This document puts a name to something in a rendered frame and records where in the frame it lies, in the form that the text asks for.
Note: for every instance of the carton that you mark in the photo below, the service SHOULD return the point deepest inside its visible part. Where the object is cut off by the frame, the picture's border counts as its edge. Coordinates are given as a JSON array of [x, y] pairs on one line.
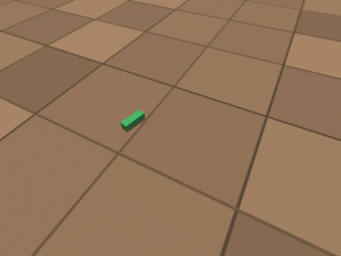
[[132, 120]]

